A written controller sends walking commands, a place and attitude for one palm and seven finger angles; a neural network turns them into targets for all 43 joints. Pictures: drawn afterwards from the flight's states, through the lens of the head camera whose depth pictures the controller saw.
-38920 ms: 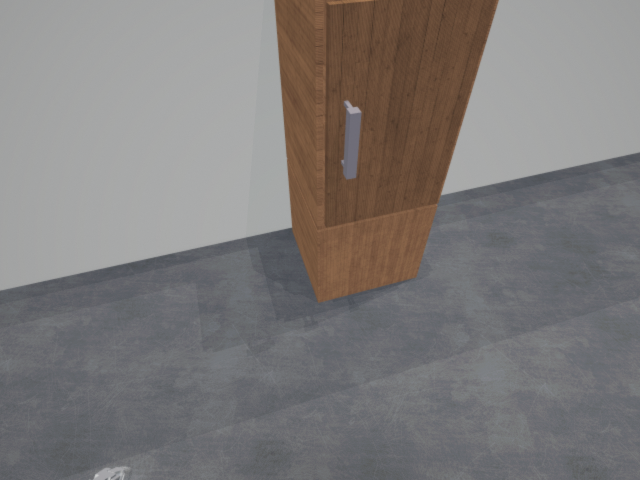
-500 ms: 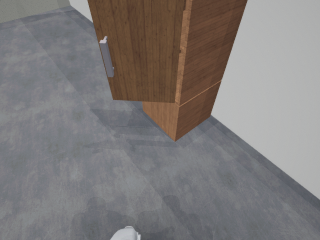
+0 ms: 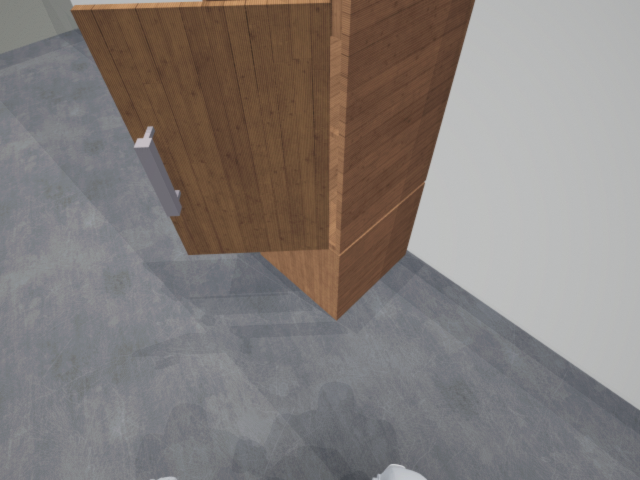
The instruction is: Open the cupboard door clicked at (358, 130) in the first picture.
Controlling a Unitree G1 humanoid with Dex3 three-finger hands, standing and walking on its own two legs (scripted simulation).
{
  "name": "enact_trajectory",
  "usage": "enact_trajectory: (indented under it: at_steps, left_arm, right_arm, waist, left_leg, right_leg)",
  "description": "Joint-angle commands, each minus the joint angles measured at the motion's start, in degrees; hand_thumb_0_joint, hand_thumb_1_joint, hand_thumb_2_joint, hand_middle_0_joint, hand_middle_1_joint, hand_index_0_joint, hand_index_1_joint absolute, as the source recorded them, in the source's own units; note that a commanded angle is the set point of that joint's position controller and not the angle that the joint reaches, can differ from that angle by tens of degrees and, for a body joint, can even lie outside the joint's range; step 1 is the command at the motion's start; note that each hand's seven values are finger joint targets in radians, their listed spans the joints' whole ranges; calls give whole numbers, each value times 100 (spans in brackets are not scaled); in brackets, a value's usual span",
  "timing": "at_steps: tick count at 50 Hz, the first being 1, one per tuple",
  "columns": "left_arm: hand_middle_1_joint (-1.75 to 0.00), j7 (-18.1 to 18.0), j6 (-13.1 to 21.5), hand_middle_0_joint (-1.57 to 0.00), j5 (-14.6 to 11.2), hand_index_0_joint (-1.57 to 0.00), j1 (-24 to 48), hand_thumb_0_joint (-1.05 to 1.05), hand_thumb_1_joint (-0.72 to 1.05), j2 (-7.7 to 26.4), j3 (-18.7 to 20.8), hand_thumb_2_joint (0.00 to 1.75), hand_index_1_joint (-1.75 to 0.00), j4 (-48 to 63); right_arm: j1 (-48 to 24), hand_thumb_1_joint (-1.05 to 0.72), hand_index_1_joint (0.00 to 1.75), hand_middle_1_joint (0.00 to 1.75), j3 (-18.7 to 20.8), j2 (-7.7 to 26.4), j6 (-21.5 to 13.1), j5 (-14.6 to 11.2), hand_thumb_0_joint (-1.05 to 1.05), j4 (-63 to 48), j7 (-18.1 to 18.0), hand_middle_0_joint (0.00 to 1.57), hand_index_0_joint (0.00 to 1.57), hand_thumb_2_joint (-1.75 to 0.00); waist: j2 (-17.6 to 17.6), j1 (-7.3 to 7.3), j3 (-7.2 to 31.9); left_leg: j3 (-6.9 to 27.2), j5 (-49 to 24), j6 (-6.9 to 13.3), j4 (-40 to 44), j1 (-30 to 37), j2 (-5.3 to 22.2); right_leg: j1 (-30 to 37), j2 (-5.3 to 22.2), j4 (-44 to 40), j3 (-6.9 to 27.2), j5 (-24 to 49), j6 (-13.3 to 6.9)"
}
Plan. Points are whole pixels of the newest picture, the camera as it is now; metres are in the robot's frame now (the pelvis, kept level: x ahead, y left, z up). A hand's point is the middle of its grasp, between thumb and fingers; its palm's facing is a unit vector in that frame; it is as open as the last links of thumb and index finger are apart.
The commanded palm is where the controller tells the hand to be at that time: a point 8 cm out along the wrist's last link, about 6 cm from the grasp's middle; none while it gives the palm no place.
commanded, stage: come to a stop and stand still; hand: left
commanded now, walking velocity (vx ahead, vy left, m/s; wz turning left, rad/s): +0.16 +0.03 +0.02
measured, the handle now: (162, 172) +0.64 +0.33 -0.04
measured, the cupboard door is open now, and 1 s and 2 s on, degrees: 47 47 47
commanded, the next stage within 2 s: none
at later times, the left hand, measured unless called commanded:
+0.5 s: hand out of the picture +0.14 +0.21 -0.19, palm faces +0.08 -0.97 -0.21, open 7.3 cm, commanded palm none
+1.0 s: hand out of the picture +0.09 +0.14 -0.17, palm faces -0.02 -0.97 -0.22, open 7.3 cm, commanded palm none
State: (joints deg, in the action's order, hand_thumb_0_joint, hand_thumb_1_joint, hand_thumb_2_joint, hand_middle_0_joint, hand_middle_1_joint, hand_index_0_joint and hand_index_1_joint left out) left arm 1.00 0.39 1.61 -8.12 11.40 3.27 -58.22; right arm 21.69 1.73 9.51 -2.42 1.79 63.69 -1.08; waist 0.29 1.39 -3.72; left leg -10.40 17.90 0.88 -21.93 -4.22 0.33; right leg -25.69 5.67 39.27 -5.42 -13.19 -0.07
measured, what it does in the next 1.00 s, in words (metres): steps on the spot: right foot, then left foot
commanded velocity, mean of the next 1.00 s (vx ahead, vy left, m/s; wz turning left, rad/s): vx -0.09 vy -0.01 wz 0.00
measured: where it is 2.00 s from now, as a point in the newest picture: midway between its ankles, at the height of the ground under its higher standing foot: outside the picture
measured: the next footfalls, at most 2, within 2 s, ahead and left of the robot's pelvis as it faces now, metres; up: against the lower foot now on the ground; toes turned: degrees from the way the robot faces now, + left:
right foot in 0.04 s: +0.12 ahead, -0.12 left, +0.00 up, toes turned -8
left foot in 0.42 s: +0.13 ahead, +0.10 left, +0.00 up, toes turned +1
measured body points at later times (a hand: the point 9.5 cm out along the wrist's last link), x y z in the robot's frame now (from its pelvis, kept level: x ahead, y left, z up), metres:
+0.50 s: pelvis +0.10 +0.02 -0.01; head +0.13 +0.04 +0.44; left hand +0.13 +0.26 -0.18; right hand +0.20 -0.23 -0.15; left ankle +0.14 +0.11 -0.74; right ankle +0.06 -0.11 -0.71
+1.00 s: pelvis +0.06 -0.04 +0.00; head +0.08 -0.05 +0.45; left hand +0.09 +0.19 -0.15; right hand +0.04 -0.28 -0.16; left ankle +0.10 +0.10 -0.73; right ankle +0.01 -0.15 -0.74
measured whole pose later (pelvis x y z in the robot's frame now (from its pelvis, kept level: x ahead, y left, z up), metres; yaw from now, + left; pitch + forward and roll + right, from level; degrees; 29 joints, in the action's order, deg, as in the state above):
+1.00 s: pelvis +0.06 -0.04 +0.00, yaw -1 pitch +0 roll +1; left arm -1.4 -1.4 1.1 -13.9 8.9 1.1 -60.7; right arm 15.7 2.7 11.4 3.1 1.1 62.2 -0.9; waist -1.1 1.7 -2.1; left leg -1.8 15.3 -0.9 -33.7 -19.5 2.3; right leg -8.9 1.3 28.6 -2.5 -19.8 -0.6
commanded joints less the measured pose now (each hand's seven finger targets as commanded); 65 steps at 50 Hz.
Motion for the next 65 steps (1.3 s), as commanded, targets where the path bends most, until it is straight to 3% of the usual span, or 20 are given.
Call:
enact_trajectory:
  at_steps: [1,2,3,5,7,9,17,19,21,22,24,28,36,40,41,43,45,48,51,65]
  left_arm:
    - [-30,-23,216,-20,-4,-20,-1140,0,90,534,93,90,-30,-74]
    - [-30,-81,282,-20,2,-20,-1819,0,90,1079,216,90,-30,-282]
    - [-30,-119,286,-20,-91,-20,-2141,0,90,1268,222,90,-30,-340]
    - [-30,-213,268,-20,-96,-20,-1354,0,90,820,115,90,-30,-182]
    - [-30,-244,301,-20,-94,-20,-824,0,90,475,-12,90,-30,-16]
    - [-30,-270,278,-20,-73,-20,-518,0,90,498,-32,90,-30,50]
    - [-30,-354,-7,-20,-26,-20,-404,0,90,864,175,90,-30,156]
    - [-30,-351,-64,-20,-52,-20,-361,0,90,838,171,90,-30,169]
    - [-30,-361,-167,-20,-138,-20,-726,0,90,365,43,90,-30,311]
    - [-30,-395,-194,-20,-114,-20,-668,0,90,379,-1,90,-30,360]
    - [-30,-384,-304,-20,-106,-20,-544,0,90,443,52,90,-30,312]
    - [-30,-292,-342,-20,-97,-20,-733,0,90,508,136,90,-30,225]
    - [-30,-152,-329,-20,-56,-20,-475,0,90,314,18,90,-30,376]
    - [-30,-166,-252,-20,-84,-20,-1044,0,90,283,3,90,-30,100]
    - [-30,-191,-230,-20,-62,-20,-1230,0,90,434,16,90,-30,23]
    - [-30,-245,-174,-20,-25,-20,-875,0,90,1017,56,90,-30,142]
    - [-30,-287,-75,-20,-38,-20,-326,0,90,828,-18,90,-30,200]
    - [-30,-269,-8,-20,-92,-20,-243,0,90,585,-93,90,-30,84]
    - [-30,-275,2,-20,-160,-20,-628,0,90,365,-135,90,-30,-132]
    - [-30,-276,-23,-20,-165,-20,-849,0,90,324,-155,90,-30,-476]
  right_arm:
    - [64,-90,30,30,109,611,-66,-73,0,-156,-3,20,20,-90]
    - [206,-90,30,30,81,373,-90,-127,0,-245,43,20,20,-90]
    - [-77,-90,30,30,92,471,-54,-131,0,-404,31,20,20,-90]
    - [-440,-90,30,30,126,417,16,-121,0,-391,-2,20,20,-90]
    - [-327,-90,30,30,54,183,128,-114,0,-220,2,20,20,-90]
    - [-62,-90,30,30,14,45,282,-153,0,-98,10,20,20,-90]
    - [-626,-90,30,30,185,414,493,-121,0,-543,15,20,20,-90]
    - [-500,-90,30,30,217,489,452,-97,0,-531,16,20,20,-90]
    - [-362,-90,30,30,286,1209,364,-38,0,-666,-17,20,20,-90]
    - [-288,-90,30,30,324,1313,386,-27,0,-711,-57,20,20,-90]
    - [-822,-90,30,30,256,1235,366,-24,0,-887,-188,20,20,-90]
    - [-1132,-90,30,30,217,1085,327,-36,0,-1075,-233,20,20,-90]
    - [-782,-90,30,30,321,1229,327,-17,0,-854,-141,20,20,-90]
    - [-910,-90,30,30,354,1203,370,-51,0,-765,-70,20,20,-90]
    - [-920,-90,30,30,343,1043,390,-79,0,-763,-48,20,20,-90]
    - [-1063,-90,30,30,215,489,453,-116,0,-895,38,20,20,-90]
    - [-1132,-90,30,30,187,468,475,-43,0,-793,51,20,20,-90]
    - [-549,-90,30,30,142,420,407,-73,0,-368,13,20,20,-90]
    - [-279,-90,30,30,53,481,265,-74,0,-92,-68,20,20,-90]
    - [-262,-90,30,30,-10,375,310,-76,0,168,-133,20,20,-90]
  waist:
    - [190,-621,460]
    - [1394,-754,937]
    - [1595,-906,938]
    - [1186,-583,471]
    - [525,-249,390]
    - [687,-74,503]
    - [1071,-138,356]
    - [829,-33,413]
    - [-1345,-76,769]
    - [-1126,76,722]
    - [-1517,-63,629]
    - [-564,-166,803]
    - [-1043,116,855]
    - [-885,-168,723]
    - [-456,-222,584]
    - [1171,-137,117]
    - [1525,-72,-163]
    - [973,86,-10]
    - [-18,-34,155]
    - [128,-76,-221]
  left_leg:
    - [450,-1356,285,-1085,-1247,824]
    - [-19,208,-24,-2458,-2467,154]
    - [341,1958,-107,-3850,-2897,-14]
    - [1010,1272,-131,-4447,-3068,417]
    - [1028,659,-274,-3788,-2407,516]
    - [829,425,-368,-3051,-1778,339]
    - [729,72,-366,-1633,-1563,65]
    - [704,-1150,-311,-589,-807,152]
    - [2403,-5095,651,-171,-170,1937]
    - [2335,-5180,1062,60,-517,2207]
    - [2329,-4589,1191,73,-937,2129]
    - [1894,-3383,1016,142,-567,1822]
    - [1947,-1352,850,518,-419,1734]
    - [1725,-79,470,478,-1238,1336]
    - [1460,325,205,242,-1600,1002]
    - [717,567,-272,-978,-1810,118]
    - [951,288,-165,-1595,-1550,181]
    - [899,-272,-209,-1270,-1111,177]
    - [1277,-1882,-77,-318,-524,533]
    - [1092,-1264,-164,-146,-611,495]
  right_leg:
    - [2630,77,-1184,309,783,-224]
    - [3890,1431,-1585,1974,1524,-761]
    - [3824,2135,-2083,2769,2358,-1346]
    - [2856,1862,-2165,2191,2436,-1306]
    - [1987,1439,-2141,1058,3613,-973]
    - [1652,1116,-2030,462,4267,-833]
    - [1695,1146,-1459,519,3751,-873]
    - [1345,917,-978,423,2828,-572]
    - [614,-140,284,-127,-974,64]
    - [681,-459,1546,203,-2556,20]
    - [259,-427,2645,883,-2380,51]
    - [-158,-441,3070,910,-1485,195]
    - [497,-339,790,392,-1683,159]
    - [1735,-510,-1176,54,-630,18]
    - [2074,-351,-1816,243,-464,-63]
    - [1048,1164,-2988,1868,-1748,-710]
    - [560,943,-2851,1653,-879,-779]
    - [927,588,-2140,967,563,-629]
    - [1115,127,-1647,728,582,-286]
    - [1389,84,-2316,791,66,-266]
